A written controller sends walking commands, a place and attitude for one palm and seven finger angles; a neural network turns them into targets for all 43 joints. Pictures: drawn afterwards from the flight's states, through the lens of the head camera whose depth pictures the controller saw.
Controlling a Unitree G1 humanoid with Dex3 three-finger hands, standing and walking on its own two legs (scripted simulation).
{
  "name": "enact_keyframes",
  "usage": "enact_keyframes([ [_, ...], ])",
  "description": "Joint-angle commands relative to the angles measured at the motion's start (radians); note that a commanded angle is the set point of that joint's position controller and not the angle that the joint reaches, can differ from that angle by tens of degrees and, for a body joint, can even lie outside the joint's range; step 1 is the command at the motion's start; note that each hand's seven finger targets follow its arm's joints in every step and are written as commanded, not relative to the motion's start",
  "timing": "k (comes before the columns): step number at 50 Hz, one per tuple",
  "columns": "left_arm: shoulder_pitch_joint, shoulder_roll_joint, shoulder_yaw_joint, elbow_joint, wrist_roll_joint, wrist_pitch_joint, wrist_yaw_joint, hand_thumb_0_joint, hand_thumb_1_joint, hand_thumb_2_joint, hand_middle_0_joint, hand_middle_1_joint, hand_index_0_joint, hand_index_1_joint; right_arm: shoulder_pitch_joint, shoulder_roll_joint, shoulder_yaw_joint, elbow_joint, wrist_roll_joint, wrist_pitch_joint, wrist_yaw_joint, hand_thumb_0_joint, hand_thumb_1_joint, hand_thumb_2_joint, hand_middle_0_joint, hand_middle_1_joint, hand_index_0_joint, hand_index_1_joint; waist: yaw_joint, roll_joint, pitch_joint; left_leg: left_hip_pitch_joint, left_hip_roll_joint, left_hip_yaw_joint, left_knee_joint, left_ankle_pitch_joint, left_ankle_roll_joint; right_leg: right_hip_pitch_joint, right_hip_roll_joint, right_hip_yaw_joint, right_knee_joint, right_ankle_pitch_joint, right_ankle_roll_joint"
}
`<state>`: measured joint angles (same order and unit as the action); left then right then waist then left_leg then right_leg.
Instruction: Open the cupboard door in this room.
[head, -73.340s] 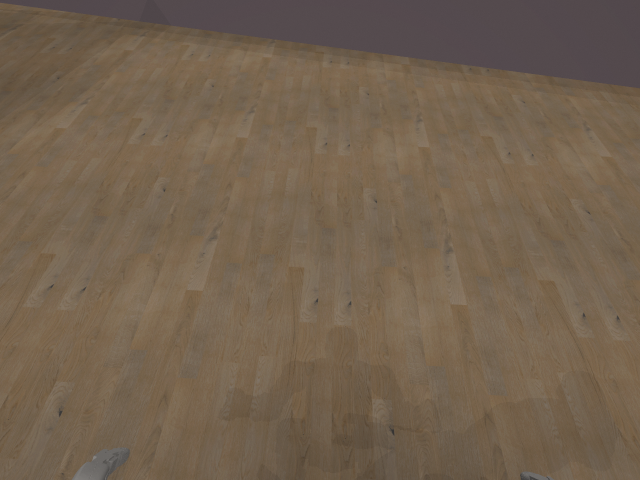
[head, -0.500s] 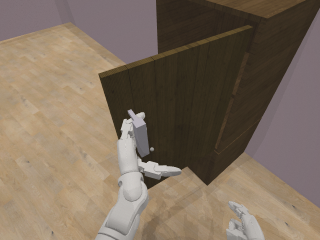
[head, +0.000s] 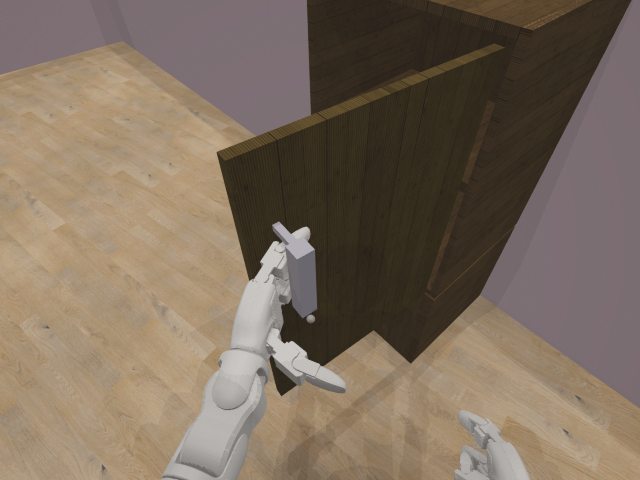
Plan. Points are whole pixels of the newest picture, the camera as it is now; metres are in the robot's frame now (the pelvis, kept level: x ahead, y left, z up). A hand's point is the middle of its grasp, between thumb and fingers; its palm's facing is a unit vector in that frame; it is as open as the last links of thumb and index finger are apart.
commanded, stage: slide the hand sideways off the handle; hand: left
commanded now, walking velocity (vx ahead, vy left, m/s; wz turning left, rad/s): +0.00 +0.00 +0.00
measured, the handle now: (293, 269) +0.35 +0.06 +0.09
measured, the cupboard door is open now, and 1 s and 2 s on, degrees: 85 85 85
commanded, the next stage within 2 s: draw the hand back to the body in 0.78 s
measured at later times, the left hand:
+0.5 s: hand (270, 351) +0.24 +0.07 +0.09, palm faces -0.08 -1.00 -0.03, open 16.2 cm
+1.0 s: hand (231, 373) +0.22 +0.11 +0.09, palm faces -0.11 -0.99 -0.05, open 16.3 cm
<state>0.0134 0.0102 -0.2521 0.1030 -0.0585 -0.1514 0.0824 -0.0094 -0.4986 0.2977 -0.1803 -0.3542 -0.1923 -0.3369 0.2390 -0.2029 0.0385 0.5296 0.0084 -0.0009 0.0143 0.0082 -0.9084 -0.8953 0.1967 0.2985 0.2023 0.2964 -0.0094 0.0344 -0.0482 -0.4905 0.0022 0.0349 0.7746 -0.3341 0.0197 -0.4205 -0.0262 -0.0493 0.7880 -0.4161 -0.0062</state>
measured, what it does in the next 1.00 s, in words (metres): stands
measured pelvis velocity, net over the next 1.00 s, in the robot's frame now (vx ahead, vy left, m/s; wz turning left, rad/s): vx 0.02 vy -0.02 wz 0.02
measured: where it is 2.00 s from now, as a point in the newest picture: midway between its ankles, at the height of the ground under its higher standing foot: outside the picture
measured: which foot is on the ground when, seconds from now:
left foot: down 0.00-1.00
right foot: down 0.00-1.00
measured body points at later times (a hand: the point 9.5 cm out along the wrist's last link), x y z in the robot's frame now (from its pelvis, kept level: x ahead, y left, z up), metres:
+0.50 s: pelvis +0.03 -0.02 +0.00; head +0.04 -0.04 +0.45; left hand +0.24 +0.12 +0.09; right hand +0.22 -0.23 -0.08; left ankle +0.04 +0.11 -0.71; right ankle +0.00 -0.12 -0.71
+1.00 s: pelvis +0.02 -0.02 -0.01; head +0.03 -0.04 +0.44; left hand +0.22 +0.16 +0.09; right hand +0.20 -0.25 -0.09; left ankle +0.04 +0.11 -0.71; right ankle +0.00 -0.12 -0.71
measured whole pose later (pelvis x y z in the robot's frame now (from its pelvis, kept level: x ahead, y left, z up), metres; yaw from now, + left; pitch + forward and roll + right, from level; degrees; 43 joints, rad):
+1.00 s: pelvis +0.02 -0.02 -0.01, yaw +1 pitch +5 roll +0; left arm 0.46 0.19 -0.01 -0.25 -0.21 -0.24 -0.21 -0.01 -0.50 0.30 -0.15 -0.30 -0.15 -0.30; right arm 0.26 -0.24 0.02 0.49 0.03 -0.12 -0.05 0.01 -0.91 -0.90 0.20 0.30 0.20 0.30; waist 0.00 0.06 -0.07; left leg -0.56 0.03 -0.01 0.86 -0.39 -0.01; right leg -0.47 0.00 -0.09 0.86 -0.48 -0.04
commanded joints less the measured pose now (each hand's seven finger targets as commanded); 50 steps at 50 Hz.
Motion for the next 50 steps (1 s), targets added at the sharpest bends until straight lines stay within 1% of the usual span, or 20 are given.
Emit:
enact_keyframes([
  [1, -0.140, 0.018, 0.029, -0.296, 0.023, -0.088, 0.007, 0.000, -0.500, 0.300, -0.150, -0.300, -0.150, -0.300, -0.125, -0.095, -0.037, -0.189, 0.001, -0.051, 0.000, 0.000, -0.900, -0.900, 0.200, 0.300, 0.200, 0.300, 0.022, -0.074, -0.163, 0.156, 0.006, -0.054, -0.140, 0.044, -0.004, -0.030, 0.039, -0.012, -0.135, 0.106, -0.029],
  [3, -0.096, 0.051, 0.052, -0.331, 0.031, -0.090, 0.006, 0.000, -0.500, 0.300, -0.150, -0.300, -0.150, -0.300, -0.124, -0.097, -0.038, -0.195, 0.000, -0.049, 0.001, 0.000, -0.900, -0.900, 0.200, 0.300, 0.200, 0.300, 0.032, -0.053, -0.169, 0.156, 0.007, -0.051, -0.139, 0.057, -0.004, -0.013, 0.040, -0.009, -0.133, 0.116, -0.034],
  [6, -0.058, 0.048, 0.048, -0.370, 0.019, -0.082, -0.007, 0.000, -0.500, 0.300, -0.150, -0.300, -0.150, -0.300, -0.131, -0.091, -0.033, -0.205, 0.003, -0.047, -0.003, 0.000, -0.900, -0.900, 0.200, 0.300, 0.200, 0.300, 0.022, -0.035, -0.144, 0.154, 0.007, -0.042, -0.134, 0.053, -0.003, -0.024, 0.041, -0.006, -0.141, 0.123, -0.028],
  [7, -0.056, 0.054, 0.051, -0.383, 0.017, -0.080, -0.012, 0.000, -0.500, 0.300, -0.150, -0.300, -0.150, -0.300, -0.125, -0.093, -0.033, -0.204, 0.003, -0.048, -0.006, 0.000, -0.900, -0.900, 0.200, 0.300, 0.200, 0.300, 0.014, -0.047, -0.149, 0.157, 0.006, -0.044, -0.130, 0.059, -0.002, -0.021, 0.042, -0.005, -0.141, 0.132, -0.027],
  [14, 0.106, 0.075, 0.086, -0.482, -0.027, -0.080, -0.058, 0.000, -0.500, 0.300, -0.150, -0.300, -0.150, -0.300, -0.116, -0.093, -0.035, -0.215, 0.003, -0.074, -0.016, 0.000, -0.900, -0.900, 0.200, 0.300, 0.200, 0.300, 0.017, -0.085, -0.180, 0.168, 0.001, -0.037, -0.104, 0.143, 0.002, 0.018, 0.041, -0.004, -0.129, 0.261, -0.018],
  [15, 0.151, 0.112, 0.127, -0.478, -0.031, -0.082, -0.062, 0.000, -0.500, 0.300, -0.150, -0.300, -0.150, -0.300, -0.110, -0.096, -0.038, -0.212, 0.004, -0.075, -0.018, 0.000, -0.900, -0.900, 0.200, 0.300, 0.200, 0.300, 0.025, -0.089, -0.171, 0.155, 0.001, -0.036, -0.101, 0.146, -0.001, 0.022, 0.042, -0.002, -0.125, 0.271, -0.018],
  [16, 0.165, 0.096, 0.112, -0.498, -0.033, -0.082, -0.072, 0.000, -0.500, 0.300, -0.150, -0.300, -0.150, -0.300, -0.112, -0.095, -0.035, -0.218, 0.003, -0.077, -0.018, 0.000, -0.900, -0.900, 0.200, 0.300, 0.200, 0.300, 0.023, -0.085, -0.172, 0.153, -0.004, -0.033, -0.097, 0.153, 0.002, 0.026, 0.040, 0.002, -0.125, 0.290, -0.015],
  [17, 0.180, 0.125, 0.138, -0.506, -0.032, -0.087, -0.074, 0.000, -0.500, 0.300, -0.150, -0.300, -0.150, -0.300, -0.104, -0.097, -0.039, -0.215, 0.002, -0.079, -0.020, 0.000, -0.900, -0.900, 0.200, 0.300, 0.200, 0.300, 0.020, -0.097, -0.173, 0.151, -0.004, -0.032, -0.088, 0.168, 0.003, 0.025, 0.039, 0.005, -0.121, 0.314, -0.013],
  [18, 0.204, 0.117, 0.128, -0.512, -0.030, -0.087, -0.085, 0.000, -0.500, 0.300, -0.150, -0.300, -0.150, -0.300, -0.103, -0.097, -0.037, -0.213, 0.002, -0.081, -0.020, 0.000, -0.900, -0.900, 0.200, 0.300, 0.200, 0.300, 0.021, -0.067, -0.169, 0.153, -0.007, -0.029, -0.084, 0.181, 0.003, 0.029, 0.039, 0.007, -0.118, 0.330, -0.015],
  [23, 0.334, 0.163, 0.178, -0.573, -0.056, -0.108, -0.136, 0.000, -0.500, 0.300, -0.150, -0.300, -0.150, -0.300, -0.083, -0.100, -0.042, -0.227, 0.002, -0.094, -0.021, 0.000, -0.900, -0.900, 0.200, 0.300, 0.200, 0.300, 0.024, -0.073, -0.183, 0.136, -0.011, -0.027, -0.056, 0.223, 0.005, 0.050, 0.033, 0.016, -0.100, 0.424, -0.007],
  [29, 0.407, 0.194, 0.219, -0.608, -0.106, -0.142, -0.215, 0.000, -0.500, 0.300, -0.150, -0.300, -0.150, -0.300, -0.076, -0.109, -0.046, -0.234, 0.008, -0.116, -0.035, 0.000, -0.900, -0.900, 0.200, 0.300, 0.200, 0.300, 0.005, -0.083, -0.160, 0.085, -0.019, -0.031, -0.016, 0.192, 0.005, 0.033, 0.014, 0.048, -0.099, 0.484, 0.021],
  [33, 0.444, 0.245, 0.286, -0.593, -0.143, -0.165, -0.266, 0.000, -0.500, 0.300, -0.150, -0.300, -0.150, -0.300, -0.067, -0.121, -0.050, -0.224, 0.012, -0.130, -0.047, 0.000, -0.900, -0.900, 0.200, 0.300, 0.200, 0.300, 0.006, -0.101, -0.155, 0.047, -0.024, -0.037, 0.009, 0.171, 0.002, 0.039, 0.004, 0.077, -0.104, 0.474, 0.028],
  [34, 0.453, 0.235, 0.282, -0.601, -0.154, -0.171, -0.281, 0.000, -0.500, 0.300, -0.150, -0.300, -0.150, -0.300, -0.070, -0.119, -0.051, -0.228, 0.013, -0.133, -0.048, 0.000, -0.900, -0.900, 0.200, 0.300, 0.200, 0.300, 0.005, -0.097, -0.163, 0.042, -0.026, -0.037, 0.012, 0.165, 0.001, 0.040, -0.001, 0.080, -0.103, 0.476, 0.032],
  [35, 0.450, 0.264, 0.313, -0.598, -0.161, -0.176, -0.288, 0.000, -0.500, 0.300, -0.150, -0.300, -0.150, -0.300, -0.068, -0.123, -0.052, -0.224, 0.015, -0.136, -0.052, 0.000, -0.900, -0.900, 0.200, 0.300, 0.200, 0.300, 0.007, -0.095, -0.163, 0.034, -0.025, -0.039, 0.015, 0.159, 0.000, 0.034, 0.000, 0.082, -0.103, 0.456, 0.031],
  [39, 0.420, 0.243, 0.288, -0.605, -0.182, -0.185, -0.314, 0.000, -0.500, 0.300, -0.150, -0.300, -0.150, -0.300, -0.075, -0.125, -0.051, -0.226, 0.020, -0.153, -0.059, 0.000, -0.900, -0.900, 0.200, 0.300, 0.200, 0.300, -0.003, -0.066, -0.145, 0.027, -0.024, -0.046, 0.022, 0.136, 0.001, 0.001, -0.001, 0.085, -0.110, 0.386, 0.029],
  [40, 0.407, 0.255, 0.303, -0.583, -0.184, -0.185, -0.314, 0.000, -0.500, 0.300, -0.150, -0.300, -0.150, -0.300, -0.070, -0.128, -0.053, -0.218, 0.022, -0.157, -0.062, 0.000, -0.900, -0.900, 0.200, 0.300, 0.200, 0.300, -0.008, -0.077, -0.131, 0.023, -0.022, -0.048, 0.027, 0.126, 0.001, -0.016, 0.000, 0.087, -0.115, 0.363, 0.029],
  [44, 0.369, 0.235, 0.266, -0.569, -0.180, -0.182, -0.307, 0.000, -0.500, 0.300, -0.150, -0.300, -0.150, -0.300, -0.074, -0.131, -0.053, -0.222, 0.024, -0.177, -0.067, 0.000, -0.900, -0.900, 0.200, 0.300, 0.200, 0.300, -0.011, -0.081, -0.114, 0.017, -0.020, -0.053, 0.020, 0.080, 0.003, -0.055, 0.006, 0.081, -0.128, 0.223, 0.019],
  [46, 0.361, 0.292, 0.332, -0.590, -0.179, -0.175, -0.293, 0.000, -0.500, 0.300, -0.150, -0.300, -0.150, -0.300, -0.078, -0.132, -0.055, -0.216, 0.025, -0.180, -0.071, 0.000, -0.900, -0.900, 0.200, 0.300, 0.200, 0.300, 0.011, -0.062, -0.153, 0.033, -0.019, -0.054, 0.009, 0.084, 0.003, -0.028, 0.007, 0.083, -0.132, 0.204, 0.013],
  [48, 0.402, 0.311, 0.352, -0.607, -0.170, -0.162, -0.277, 0.000, -0.500, 0.300, -0.150, -0.300, -0.150, -0.300, -0.085, -0.129, -0.054, -0.222, 0.026, -0.182, -0.071, 0.000, -0.900, -0.900, 0.200, 0.300, 0.200, 0.300, 0.032, -0.039, -0.178, 0.055, -0.017, -0.052, -0.011, 0.102, 0.005, -0.003, 0.015, 0.066, -0.124, 0.201, 0.003],
  [50, 0.398, 0.301, 0.351, -0.628, -0.170, -0.141, -0.263, 0.000, -0.500, 0.300, -0.150, -0.300, -0.150, -0.300, -0.086, -0.119, -0.050, -0.226, 0.030, -0.184, -0.071, 0.000, -0.900, -0.900, 0.200, 0.300, 0.200, 0.300, 0.031, -0.021, -0.174, 0.077, -0.014, -0.051, -0.034, 0.108, 0.006, -0.006, 0.025, 0.037, -0.118, 0.209, -0.001],
])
